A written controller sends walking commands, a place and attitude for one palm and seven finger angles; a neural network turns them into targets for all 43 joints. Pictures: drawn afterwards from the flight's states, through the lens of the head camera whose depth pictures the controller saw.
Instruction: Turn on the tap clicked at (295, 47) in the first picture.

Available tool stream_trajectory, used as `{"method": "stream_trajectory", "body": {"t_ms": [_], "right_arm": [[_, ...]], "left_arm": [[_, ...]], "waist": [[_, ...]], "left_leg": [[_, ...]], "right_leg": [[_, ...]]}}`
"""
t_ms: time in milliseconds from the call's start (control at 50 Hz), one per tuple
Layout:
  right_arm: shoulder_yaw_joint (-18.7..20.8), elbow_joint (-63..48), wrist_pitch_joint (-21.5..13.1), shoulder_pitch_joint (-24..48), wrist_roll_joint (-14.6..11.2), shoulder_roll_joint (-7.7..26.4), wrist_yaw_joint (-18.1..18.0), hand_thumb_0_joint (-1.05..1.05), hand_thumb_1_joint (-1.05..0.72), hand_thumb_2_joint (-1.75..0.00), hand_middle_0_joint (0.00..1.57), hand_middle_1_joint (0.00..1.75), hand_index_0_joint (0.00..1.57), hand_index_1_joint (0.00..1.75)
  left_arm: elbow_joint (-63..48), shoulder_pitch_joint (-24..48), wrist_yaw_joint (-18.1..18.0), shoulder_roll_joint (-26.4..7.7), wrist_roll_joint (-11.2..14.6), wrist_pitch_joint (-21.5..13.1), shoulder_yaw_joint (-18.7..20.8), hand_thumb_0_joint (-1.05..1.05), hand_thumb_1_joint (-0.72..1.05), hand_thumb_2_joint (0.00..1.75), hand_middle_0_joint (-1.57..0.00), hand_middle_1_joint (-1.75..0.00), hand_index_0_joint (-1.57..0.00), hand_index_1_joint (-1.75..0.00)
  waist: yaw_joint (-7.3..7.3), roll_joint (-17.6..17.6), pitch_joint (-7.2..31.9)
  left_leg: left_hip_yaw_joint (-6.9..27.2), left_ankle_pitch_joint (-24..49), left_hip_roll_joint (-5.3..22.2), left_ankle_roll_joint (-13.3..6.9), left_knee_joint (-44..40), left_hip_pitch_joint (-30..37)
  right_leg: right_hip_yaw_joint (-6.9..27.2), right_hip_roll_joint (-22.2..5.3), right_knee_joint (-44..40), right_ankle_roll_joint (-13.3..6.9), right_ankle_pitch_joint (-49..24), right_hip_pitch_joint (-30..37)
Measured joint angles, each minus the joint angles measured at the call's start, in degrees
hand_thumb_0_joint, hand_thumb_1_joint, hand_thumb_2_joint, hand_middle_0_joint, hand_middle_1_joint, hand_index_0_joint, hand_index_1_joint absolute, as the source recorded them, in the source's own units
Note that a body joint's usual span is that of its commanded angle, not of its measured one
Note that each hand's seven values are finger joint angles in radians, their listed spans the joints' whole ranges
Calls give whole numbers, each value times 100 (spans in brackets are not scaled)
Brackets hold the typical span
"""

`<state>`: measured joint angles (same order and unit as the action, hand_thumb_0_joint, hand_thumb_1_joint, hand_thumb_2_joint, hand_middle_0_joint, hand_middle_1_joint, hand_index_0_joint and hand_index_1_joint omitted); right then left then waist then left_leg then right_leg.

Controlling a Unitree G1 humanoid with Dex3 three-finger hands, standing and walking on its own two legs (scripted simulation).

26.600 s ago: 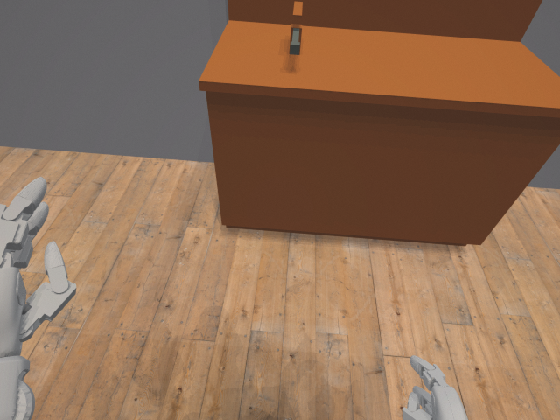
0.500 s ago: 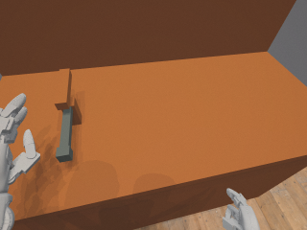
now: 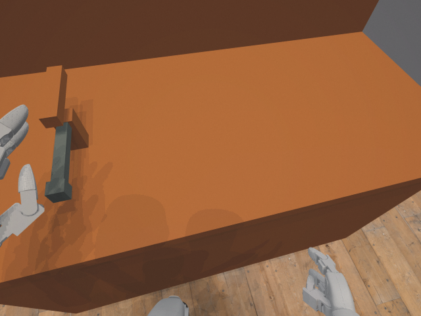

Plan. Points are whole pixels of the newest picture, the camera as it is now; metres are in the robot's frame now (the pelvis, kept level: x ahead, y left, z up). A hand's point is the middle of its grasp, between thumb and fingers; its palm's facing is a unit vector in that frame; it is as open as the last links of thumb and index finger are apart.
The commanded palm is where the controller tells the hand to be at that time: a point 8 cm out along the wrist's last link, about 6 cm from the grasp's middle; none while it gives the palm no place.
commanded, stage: shuffle to correct the standing spot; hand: left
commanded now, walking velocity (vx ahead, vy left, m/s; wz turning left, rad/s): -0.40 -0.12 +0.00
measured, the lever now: (58, 190) +0.28 +0.28 +0.09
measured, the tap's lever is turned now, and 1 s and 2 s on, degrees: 0 0 0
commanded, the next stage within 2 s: come to a stop and stand still in 1.96 s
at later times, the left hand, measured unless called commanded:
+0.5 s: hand (13, 278) +0.14 +0.22 +0.18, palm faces +0.32 -0.85 -0.42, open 7.4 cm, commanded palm +0.09 +0.26 +0.18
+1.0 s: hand out of the picture +0.03 +0.18 +0.17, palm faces +0.29 -0.83 -0.48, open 7.4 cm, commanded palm -0.03 +0.23 +0.18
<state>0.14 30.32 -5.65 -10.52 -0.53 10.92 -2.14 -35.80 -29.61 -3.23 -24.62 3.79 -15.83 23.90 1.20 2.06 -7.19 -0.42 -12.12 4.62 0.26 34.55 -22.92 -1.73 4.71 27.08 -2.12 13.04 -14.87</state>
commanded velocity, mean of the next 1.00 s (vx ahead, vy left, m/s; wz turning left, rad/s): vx -0.17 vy -0.15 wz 0.00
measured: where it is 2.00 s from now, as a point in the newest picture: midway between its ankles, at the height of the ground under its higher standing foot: outside the picture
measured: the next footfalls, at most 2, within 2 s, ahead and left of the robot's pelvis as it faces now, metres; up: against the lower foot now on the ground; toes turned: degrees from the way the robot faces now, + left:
left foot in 0.52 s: -0.05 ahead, +0.11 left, +0.00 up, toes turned -1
right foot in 0.84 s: -0.18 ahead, -0.11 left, +0.00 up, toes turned -11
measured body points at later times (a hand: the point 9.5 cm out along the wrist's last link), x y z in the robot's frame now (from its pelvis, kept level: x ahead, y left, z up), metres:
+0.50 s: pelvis -0.08 -0.01 -0.01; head -0.04 +0.02 +0.44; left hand +0.12 +0.26 +0.20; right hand +0.07 -0.24 -0.08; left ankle -0.09 +0.11 -0.72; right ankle +0.00 -0.12 -0.73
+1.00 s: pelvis -0.20 -0.04 -0.04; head -0.18 -0.03 +0.41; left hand +0.01 +0.23 +0.19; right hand -0.08 -0.29 -0.13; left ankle -0.22 +0.06 -0.62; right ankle -0.20 -0.17 -0.73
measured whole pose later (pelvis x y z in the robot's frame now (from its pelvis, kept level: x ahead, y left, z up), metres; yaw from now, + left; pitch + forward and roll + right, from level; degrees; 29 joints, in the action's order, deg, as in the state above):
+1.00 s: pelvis -0.20 -0.04 -0.04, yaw -4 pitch -4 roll -5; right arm 2.6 34.1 -1.1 -13.5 -2.8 12.0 2.1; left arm -35.5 -25.8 -3.6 -25.7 3.6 -10.8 26.4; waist -0.7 3.3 -7.2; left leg 4.8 -26.2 0.4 0.0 88.2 -33.2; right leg -5.9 2.3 47.3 -1.5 25.0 -18.1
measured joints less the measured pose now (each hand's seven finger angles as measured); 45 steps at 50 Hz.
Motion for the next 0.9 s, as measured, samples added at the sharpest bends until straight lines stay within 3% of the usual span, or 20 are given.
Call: {"method": "stream_trajectory", "body": {"t_ms": [140, 220, 280, 300, 340, 380, 400, 440, 480, 520, 560, 580, 620, 680, 740, 840, 880, 900], "right_arm": [[155, 232, -10, -6, 41, 83, -174, 1, -91, -90, 20, 30, 20, 30], [125, 143, -200, -6, 144, -11, -147, 1, -91, -90, 20, 30, 20, 30], [99, 100, -326, 3, 164, -33, -42, 1, -91, -90, 20, 30, 20, 30], [98, 116, -365, -8, 151, -43, -9, 1, -91, -90, 20, 30, 20, 30], [114, 248, -367, -22, 103, -71, 24, 1, -90, -90, 20, 30, 21, 30], [145, 427, -319, -49, 122, -134, 4, 1, -90, -90, 20, 30, 21, 30], [142, 496, -292, -62, 143, -173, -9, 1, -90, -90, 20, 30, 21, 30], [76, 560, -251, -77, 156, -250, -25, 1, -90, -90, 20, 30, 21, 30], [10, 512, -265, -125, 187, -268, -59, 1, -90, -90, 20, 30, 21, 30], [7, 474, -350, -163, 197, -229, -89, 1, -90, -90, 20, 30, 21, 30], [19, 628, -421, -55, 199, -365, -144, 1, -90, -90, 20, 30, 21, 30], [17, 660, -460, -42, 221, -422, -134, 1, -90, -90, 20, 30, 21, 30], [19, 607, -524, -94, 335, -470, -69, 1, -90, -90, 20, 30, 21, 30], [80, 386, -433, -185, 264, -423, 193, 1, -90, -90, 20, 30, 21, 30], [138, 148, -227, -224, 113, -306, 379, 1, -90, -90, 20, 30, 21, 30], [155, -86, 29, -235, -37, -135, 393, 1, -90, -90, 20, 30, 21, 30], [160, -105, 87, -186, -69, -14, 371, 1, -90, -90, 20, 30, 21, 30], [201, -72, 127, -148, -99, 74, 366, 1, -90, -90, 20, 30, 21, 30]], "left_arm": [[238, 28, -72, -90, 23, -159, 232, 1, 88, 89, -21, -30, -21, -30], [366, 145, -65, -157, 9, -185, 341, 1, 89, 89, -21, -30, -21, -30], [251, 238, -28, -39, -35, -184, 274, 1, 89, 89, -21, -30, -21, -30], [160, 252, -5, -27, -59, -197, 244, 1, 89, 89, -21, -30, -21, -30], [-53, 263, -25, 6, -96, -184, 126, 1, 89, 89, -21, -30, -21, -30], [-221, 236, -70, 65, -98, -140, 22, 1, 88, 89, -21, -30, -21, -30], [-248, 195, -92, 87, -95, -143, 28, 1, 88, 89, -21, -30, -21, -30], [-197, 104, -153, 76, -65, -167, 119, 1, 88, 89, -21, -30, -21, -30], [-72, 67, -206, 22, -35, -205, 206, 1, 88, 89, -21, -30, -21, -30], [29, 153, -214, -15, -2, -218, 236, 1, 88, 89, -21, -30, -21, -30], [188, 398, -220, -73, 42, -246, 277, 1, 88, 89, -21, -30, -21, -30], [260, 501, -205, -51, 35, -255, 294, 1, 88, 89, -21, -30, -21, -30], [273, 678, -149, 25, -22, -161, 301, 1, 88, 89, -21, -30, -21, -30], [15, 808, -99, 181, -60, 11, 200, 1, 89, 89, -21, -30, -21, -30], [-316, 589, -64, 198, -40, 126, 174, 1, 89, 89, -21, -30, -20, -30], [-227, 327, -56, -196, -50, 303, 306, 1, 89, 89, -21, -30, -21, -30], [-20, 379, -51, -306, -50, 349, 396, 1, 89, 89, -21, -30, -21, -30], [94, 472, -33, -286, -56, 378, 369, 1, 89, 89, -21, -30, -21, -30]], "waist": [[-92, -300, 153], [-96, -339, 113], [-53, -158, -71], [-57, -129, -113], [-48, -206, -109], [-37, -411, 8], [-47, -527, 88], [-86, -744, 234], [-164, -802, 353], [-241, -749, 386], [-119, -1108, 131], [-42, -1179, 43], [-86, -1036, -42], [-105, -669, -179], [-73, -428, -167], [-196, -128, -53], [-221, 163, -119], [-296, 418, -252]], "left_leg": [[-75, 251, -181, -16, -333, 28], [-56, 385, -98, 11, -293, -165], [55, 332, 109, 42, -12, -296], [134, -38, 113, 24, 258, -404], [296, -978, -147, 63, 1519, -773], [241, -1530, -497, 129, 3047, -1054], [167, -1642, -608, 167, 3417, -1041], [46, -1817, -671, 174, 2935, -666], [43, -1704, -600, 150, 1621, -119], [23, -1003, -484, 72, 163, 448], [-209, -386, -669, -56, -254, 695], [-295, -303, -657, -93, -348, 771], [-206, -229, -464, -93, -391, 738], [-30, -138, -110, -26, -332, 631], [-97, -237, 135, 30, 19, 430], [-8, -517, 281, 112, 941, -168], [191, -687, 427, 121, 1467, -503], [447, -954, 472, 39, 1788, -642]], "right_leg": [[72, -185, 312, 83, 50, -322], [84, -208, 797, 113, 914, -540], [-250, -165, 429, 73, -42, -417], [-321, -143, 410, 5, -270, -409], [-335, -191, 495, -76, -190, -472], [-248, -327, 509, -128, -147, -575], [-183, -395, 499, -143, -172, -637], [-44, -498, 478, -114, -272, -774], [-15, -521, 533, -41, -333, -952], [-82, -509, 706, 29, -322, -1147], [134, -654, 1018, 11, -129, -1217], [240, -573, 1460, 20, 277, -1309], [315, -266, 2493, 126, 872, -1486], [295, -5, 3153, 78, 907, -1401], [239, -115, 2924, 42, 701, -1085], [50, -373, 1848, 74, 512, -272], [-176, -264, 1390, 244, 1232, 10], [-353, -128, 1425, 268, 1273, 51]]}}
